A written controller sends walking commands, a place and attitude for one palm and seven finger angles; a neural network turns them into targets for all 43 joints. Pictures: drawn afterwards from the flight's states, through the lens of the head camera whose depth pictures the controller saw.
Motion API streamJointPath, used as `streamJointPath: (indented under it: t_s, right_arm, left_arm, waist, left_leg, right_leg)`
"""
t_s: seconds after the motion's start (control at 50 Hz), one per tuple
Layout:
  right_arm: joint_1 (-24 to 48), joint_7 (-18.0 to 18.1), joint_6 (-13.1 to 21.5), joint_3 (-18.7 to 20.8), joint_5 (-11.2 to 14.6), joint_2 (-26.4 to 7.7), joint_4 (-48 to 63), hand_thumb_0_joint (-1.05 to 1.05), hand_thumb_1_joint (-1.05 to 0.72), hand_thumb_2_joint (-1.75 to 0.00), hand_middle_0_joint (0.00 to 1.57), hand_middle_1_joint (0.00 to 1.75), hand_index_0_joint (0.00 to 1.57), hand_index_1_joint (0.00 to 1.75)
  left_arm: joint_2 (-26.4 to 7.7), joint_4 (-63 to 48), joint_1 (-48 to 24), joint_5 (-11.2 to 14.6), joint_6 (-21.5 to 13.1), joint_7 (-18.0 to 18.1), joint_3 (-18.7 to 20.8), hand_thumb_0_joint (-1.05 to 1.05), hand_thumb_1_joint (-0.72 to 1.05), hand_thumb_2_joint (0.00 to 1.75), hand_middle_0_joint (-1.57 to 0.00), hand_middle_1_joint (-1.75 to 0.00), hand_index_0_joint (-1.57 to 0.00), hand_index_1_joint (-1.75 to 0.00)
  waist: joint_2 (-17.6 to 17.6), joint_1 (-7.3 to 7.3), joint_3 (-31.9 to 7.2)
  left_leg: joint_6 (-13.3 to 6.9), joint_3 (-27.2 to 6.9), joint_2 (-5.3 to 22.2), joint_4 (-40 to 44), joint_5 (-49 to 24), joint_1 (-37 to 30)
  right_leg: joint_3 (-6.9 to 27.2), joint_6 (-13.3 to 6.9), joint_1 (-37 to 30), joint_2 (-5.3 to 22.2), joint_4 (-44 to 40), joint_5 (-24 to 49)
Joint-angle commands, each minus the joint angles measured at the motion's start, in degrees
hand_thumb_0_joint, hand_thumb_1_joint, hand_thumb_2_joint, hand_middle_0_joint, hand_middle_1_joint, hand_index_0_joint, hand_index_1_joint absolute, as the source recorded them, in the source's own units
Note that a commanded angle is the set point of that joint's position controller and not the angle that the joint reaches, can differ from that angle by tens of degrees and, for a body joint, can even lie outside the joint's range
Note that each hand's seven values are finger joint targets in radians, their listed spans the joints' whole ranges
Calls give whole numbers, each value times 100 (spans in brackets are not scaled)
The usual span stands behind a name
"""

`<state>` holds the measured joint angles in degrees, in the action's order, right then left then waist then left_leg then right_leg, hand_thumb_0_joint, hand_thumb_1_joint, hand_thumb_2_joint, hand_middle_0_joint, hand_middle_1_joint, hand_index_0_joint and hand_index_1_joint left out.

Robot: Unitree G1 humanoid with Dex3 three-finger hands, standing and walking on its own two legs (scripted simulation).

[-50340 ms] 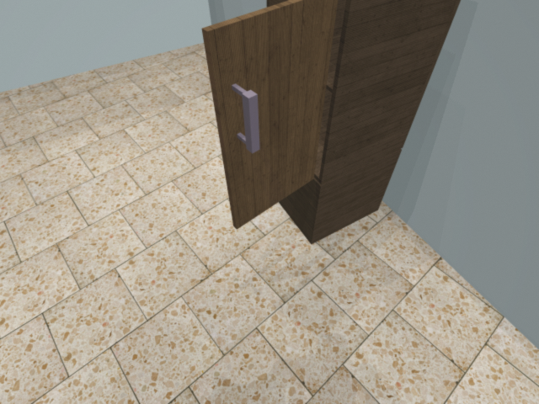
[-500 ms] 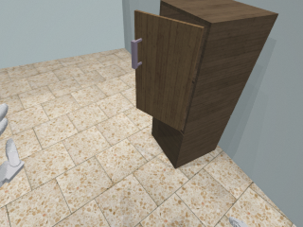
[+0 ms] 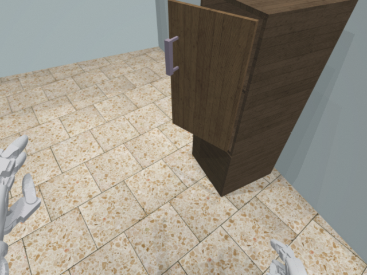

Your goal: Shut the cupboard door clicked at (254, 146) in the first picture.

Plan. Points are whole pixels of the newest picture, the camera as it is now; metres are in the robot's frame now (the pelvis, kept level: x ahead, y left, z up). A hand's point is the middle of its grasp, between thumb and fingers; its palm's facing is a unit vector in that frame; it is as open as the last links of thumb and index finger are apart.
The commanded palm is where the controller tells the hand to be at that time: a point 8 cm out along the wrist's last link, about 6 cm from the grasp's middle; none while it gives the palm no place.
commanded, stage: let the arm hang, fingers relaxed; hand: left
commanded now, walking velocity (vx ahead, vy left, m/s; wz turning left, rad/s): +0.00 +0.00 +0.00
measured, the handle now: (172, 56) +0.89 +0.10 +0.07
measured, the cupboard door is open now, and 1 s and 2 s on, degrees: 26 26 26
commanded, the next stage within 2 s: look to check the result in 1.06 s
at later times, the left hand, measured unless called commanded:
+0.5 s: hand out of the picture -0.07 +0.19 -0.17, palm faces +0.04 -0.98 -0.20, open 7.2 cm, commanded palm none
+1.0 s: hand out of the picture -0.05 +0.16 -0.17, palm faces +0.05 -0.99 -0.13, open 7.4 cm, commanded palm none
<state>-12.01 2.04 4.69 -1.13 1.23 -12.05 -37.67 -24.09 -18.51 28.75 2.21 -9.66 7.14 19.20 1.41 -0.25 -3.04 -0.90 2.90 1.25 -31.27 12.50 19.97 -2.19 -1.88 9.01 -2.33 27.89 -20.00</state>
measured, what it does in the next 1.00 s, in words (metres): stands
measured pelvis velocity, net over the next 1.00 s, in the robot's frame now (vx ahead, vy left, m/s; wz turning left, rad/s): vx -0.02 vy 0.01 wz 0.01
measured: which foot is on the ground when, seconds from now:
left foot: down 0.00-1.00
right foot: down 0.00-1.00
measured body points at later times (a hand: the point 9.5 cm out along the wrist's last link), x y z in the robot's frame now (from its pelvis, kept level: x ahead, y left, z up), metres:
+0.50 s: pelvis -0.01 +0.01 +0.01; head +0.00 +0.02 +0.46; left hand -0.07 +0.24 -0.15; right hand -0.03 -0.22 -0.15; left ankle +0.04 +0.11 -0.73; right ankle -0.06 -0.10 -0.73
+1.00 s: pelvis -0.02 +0.01 +0.01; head -0.03 +0.02 +0.46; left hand -0.05 +0.21 -0.16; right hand -0.04 -0.20 -0.15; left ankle +0.04 +0.11 -0.73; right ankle -0.06 -0.10 -0.73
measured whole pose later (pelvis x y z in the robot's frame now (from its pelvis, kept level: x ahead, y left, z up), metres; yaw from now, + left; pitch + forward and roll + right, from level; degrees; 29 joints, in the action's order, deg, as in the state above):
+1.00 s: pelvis -0.02 +0.01 +0.01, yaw +0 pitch -2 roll +0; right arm -18.5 2.5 -1.0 -0.4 -0.7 -7.0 -64.4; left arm -5.7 66.1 20.5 -0.7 0.1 1.9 -0.1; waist -0.4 0.8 0.2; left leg -2.4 3.3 -0.8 -24.0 7.9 14.2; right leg -2.1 -0.8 4.6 -0.4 23.6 -17.1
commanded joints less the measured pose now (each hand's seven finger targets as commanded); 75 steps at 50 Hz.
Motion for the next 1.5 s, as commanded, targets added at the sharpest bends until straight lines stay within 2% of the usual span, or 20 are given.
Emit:
streamJointPath:
  t_s: [0.0, 0.04, 0.1, 0.12, 0.14, 0.2, 0.24, 0.26, 0.3, 0.32, 0.34, 0.36, 0.52, 0.62, 0.68, 0.86, 0.98, 1.06, 1.12, 1.48]
  right_arm:
    - [301, -192, -40, 415, -107, -1299, 60, 0, -90, -90, 20, 30, 20, 30]
    - [311, -168, -201, 330, -169, -1212, -6, 0, -90, -90, 20, 30, 20, 30]
    - [227, -149, -429, 218, -247, -898, -202, 0, -90, -90, 20, 30, 20, 30]
    - [187, -143, -490, 207, -276, -863, -341, 0, -90, -90, 20, 30, 20, 30]
    - [144, -146, -519, 204, -304, -889, -470, 0, -90, -90, 20, 30, 20, 30]
    - [19, -105, -512, 146, -278, -761, -938, 0, -90, -90, 20, 30, 20, 30]
    - [-4, -51, -491, 166, -269, -700, -1176, 0, -90, -90, 20, 30, 20, 30]
    - [-84, -31, -491, 170, -268, -623, -1304, 0, -90, -90, 20, 30, 20, 30]
    - [-225, -8, -491, 172, -248, -554, -1551, 0, -90, -90, 20, 30, 20, 30]
    - [-298, 4, -487, 171, -236, -533, -1658, 0, -90, -90, 20, 30, 20, 30]
    - [-389, 22, -491, 187, -213, -539, -1736, 0, -90, -90, 20, 30, 20, 30]
    - [-481, 31, -496, 186, -207, -522, -1835, 0, -90, -90, 20, 30, 20, 30]
    - [-832, 61, -533, 179, -189, -335, -2355, 0, -90, -90, 20, 30, 20, 30]
    - [-908, 58, -544, 185, -196, -211, -2495, 0, -90, -90, 20, 30, 20, 30]
    - [-943, 53, -540, 184, -197, -135, -2539, 0, -90, -90, 20, 30, 20, 30]
    - [-1002, 64, -505, 180, -195, -39, -2578, 0, -90, -90, 20, 30, 20, 30]
    - [-1014, 73, -487, 186, -202, -77, -2544, 0, -90, -90, 20, 30, 20, 30]
    - [-986, 64, -496, 193, -193, -93, -2535, 0, -90, -90, 20, 30, 20, 30]
    - [-977, 58, -511, 200, -198, -123, -2542, 0, -90, -90, 20, 30, 20, 30]
    - [-678, 53, -476, 221, -181, -388, -2524, 0, -90, -90, 20, 30, 20, 30]
  left_arm:
    - [168, 2839, -762, -312, 1020, -667, -1395, 0, 90, 90, -20, -30, -20, -30]
    - [116, 3540, -1097, -341, 997, -693, -1483, 0, 90, 90, -20, -30, -20, -30]
    - [218, 4594, -1383, -320, 1029, -628, -1635, 0, 90, 90, -20, -30, -20, -30]
    - [232, 4945, -1447, -318, 1042, -603, -1669, 0, 90, 90, -20, -30, -20, -30]
    - [191, 5279, -1458, -322, 1037, -578, -1699, 0, 90, 90, -20, -30, -20, -30]
    - [368, 6203, -1335, -280, 1007, -559, -1758, 0, 90, 90, -20, -30, -20, -30]
    - [535, 6685, -1077, -295, 985, -545, -1687, 0, 90, 90, -20, -30, -20, -30]
    - [602, 6891, -999, -283, 984, -546, -1678, 0, 90, 90, -20, -30, -20, -30]
    - [625, 7236, -927, -261, 973, -560, -1711, 0, 90, 90, -20, -30, -20, -30]
    - [644, 7385, -883, -256, 962, -565, -1726, 0, 90, 90, -20, -30, -20, -30]
    - [665, 7508, -845, -261, 951, -560, -1736, 0, 90, 90, -20, -30, -20, -30]
    - [726, 7645, -843, -257, 950, -559, -1769, 0, 90, 90, -20, -30, -20, -30]
    - [989, 8300, -479, -250, 963, -517, -1852, 0, 90, 90, -20, -30, -20, -30]
    - [1107, 8428, -296, -263, 973, -495, -1859, 0, 90, 90, -20, -30, -20, -30]
    - [1163, 8458, -230, -267, 949, -478, -1868, 0, 90, 90, -20, -30, -20, -30]
    - [1240, 8463, -176, -276, 938, -460, -1842, 0, 90, 90, -20, -30, -20, -30]
    - [1242, 8435, -207, -279, 938, -467, -1815, 0, 90, 90, -20, -30, -20, -30]
    - [1217, 8439, -228, -279, 922, -470, -1828, 0, 90, 90, -20, -30, -20, -30]
    - [1188, 8422, -276, -275, 924, -475, -1826, 0, 90, 90, -20, -30, -20, -30]
    - [914, 8380, -572, -273, 899, -487, -1803, 0, 90, 90, -20, -30, -20, -30]
  waist:
    - [-346, 68, 33]
    - [-954, 84, 122]
    - [-1234, 141, 327]
    - [-1089, 155, 369]
    - [-736, 161, 324]
    - [404, 115, 178]
    - [657, 12, 168]
    - [818, 12, 162]
    - [886, 16, 142]
    - [795, 19, 162]
    - [430, 24, 223]
    - [236, 68, 308]
    - [-201, 77, 839]
    - [-174, 66, 981]
    - [-318, 69, 949]
    - [-45, 71, 1041]
    - [45, 59, 991]
    - [-115, 73, 1002]
    - [-75, 83, 1052]
    - [-115, 85, 853]
  left_leg:
    - [-209, -711, 635, -99, -1368, -415]
    - [-203, -808, 495, -154, -1184, -384]
    - [-80, -623, 170, -335, -778, -442]
    - [-45, -573, 140, -332, -714, -533]
    - [-26, -594, 181, -214, -985, -671]
    - [-97, -827, 383, 366, -1345, -741]
    - [-137, -897, 439, 532, -1263, -681]
    - [-147, -899, 435, 592, -1117, -637]
    - [-142, -911, 438, 724, -921, -688]
    - [-138, -884, 448, 751, -935, -734]
    - [-144, -869, 473, 718, -1045, -814]
    - [-139, -864, 486, 772, -974, -856]
    - [-165, -822, 471, 1139, -295, -860]
    - [-175, -833, 446, 1306, 85, -786]
    - [-172, -772, 415, 1259, -40, -823]
    - [-175, -782, 417, 1324, -82, -775]
    - [-181, -818, 422, 1374, -34, -756]
    - [-168, -770, 399, 1286, -154, -835]
    - [-156, -764, 389, 1283, -73, -838]
    - [-167, -726, 466, 1184, -656, -1094]
  right_leg:
    - [371, -66, 957, 776, 2, 1147]
    - [522, -188, 961, 836, -165, 943]
    - [826, -398, 1002, 1170, -538, 1060]
    - [856, -433, 1024, 1215, -605, 1046]
    - [816, -417, 928, 1144, -536, 1232]
    - [648, -178, 393, 850, -519, 996]
    - [608, -142, 95, 767, -691, 959]
    - [594, -163, -19, 799, -763, 947]
    - [612, -200, -102, 795, -867, 889]
    - [599, -203, -115, 797, -913, 930]
    - [575, -192, -91, 789, -993, 1025]
    - [557, -189, -21, 794, -1036, 948]
    - [513, -154, 288, 731, -1203, 370]
    - [508, -137, 442, 709, -1141, 187]
    - [544, -138, 471, 726, -1151, 224]
    - [525, -112, 505, 717, -1084, 341]
    - [508, -108, 433, 702, -1055, 400]
    - [530, -120, 483, 739, -1126, 407]
    - [557, -120, 543, 735, -1154, 312]
    - [562, -99, 318, 764, -1181, 711]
